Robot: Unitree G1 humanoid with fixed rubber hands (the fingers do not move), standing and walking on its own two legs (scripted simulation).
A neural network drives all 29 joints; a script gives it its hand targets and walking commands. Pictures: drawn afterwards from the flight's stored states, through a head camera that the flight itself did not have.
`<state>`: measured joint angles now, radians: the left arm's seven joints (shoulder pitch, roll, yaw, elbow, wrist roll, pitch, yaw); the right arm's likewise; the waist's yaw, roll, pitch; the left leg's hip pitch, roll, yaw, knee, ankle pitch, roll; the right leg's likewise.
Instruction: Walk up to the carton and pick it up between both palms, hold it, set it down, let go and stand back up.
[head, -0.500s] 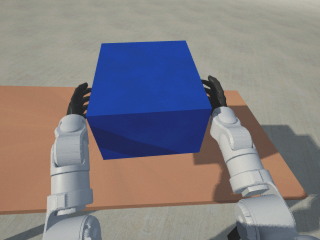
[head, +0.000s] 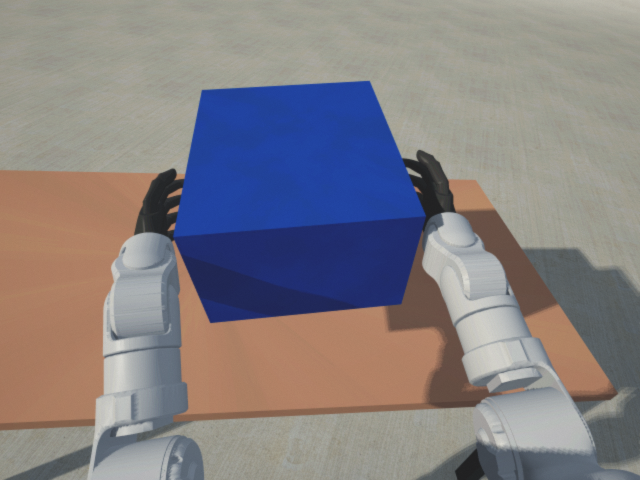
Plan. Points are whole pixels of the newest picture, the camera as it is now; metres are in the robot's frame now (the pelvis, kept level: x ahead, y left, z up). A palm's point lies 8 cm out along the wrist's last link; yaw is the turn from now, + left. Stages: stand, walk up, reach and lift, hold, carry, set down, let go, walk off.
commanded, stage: hold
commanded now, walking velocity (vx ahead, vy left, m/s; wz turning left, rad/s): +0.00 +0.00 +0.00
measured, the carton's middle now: (296, 191) +0.44 +0.02 +0.16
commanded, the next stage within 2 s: none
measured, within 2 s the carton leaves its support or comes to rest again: neither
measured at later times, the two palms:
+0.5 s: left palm (155, 239) +0.35 +0.18 +0.16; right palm (435, 223) +0.36 -0.15 +0.18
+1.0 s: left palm (154, 234) +0.35 +0.19 +0.17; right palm (433, 215) +0.37 -0.15 +0.18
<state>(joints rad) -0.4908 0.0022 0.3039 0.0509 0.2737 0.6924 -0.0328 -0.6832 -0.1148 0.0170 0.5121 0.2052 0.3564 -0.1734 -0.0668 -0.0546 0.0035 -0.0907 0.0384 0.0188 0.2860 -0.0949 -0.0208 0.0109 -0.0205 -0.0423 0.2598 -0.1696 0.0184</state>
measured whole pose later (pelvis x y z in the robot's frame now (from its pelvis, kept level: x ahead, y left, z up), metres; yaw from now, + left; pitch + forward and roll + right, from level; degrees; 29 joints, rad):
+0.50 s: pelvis +0.00 +0.00 +0.00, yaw +0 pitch -7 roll +0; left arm -0.48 -0.01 0.31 0.03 0.30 0.72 -0.06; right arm -0.65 -0.11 0.02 0.48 0.20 0.38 -0.18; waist -0.07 -0.05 0.02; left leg -0.07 0.03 0.03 0.28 -0.09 -0.02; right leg 0.03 -0.03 -0.04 0.26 -0.17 0.02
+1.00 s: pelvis +0.00 +0.00 +0.00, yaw +0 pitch -6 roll +0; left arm -0.51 0.00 0.32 0.08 0.30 0.70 -0.05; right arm -0.69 -0.11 0.01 0.54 0.19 0.35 -0.17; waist -0.07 -0.05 0.01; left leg -0.08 0.03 0.02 0.28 -0.10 -0.02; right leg 0.02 -0.03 -0.04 0.26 -0.17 0.02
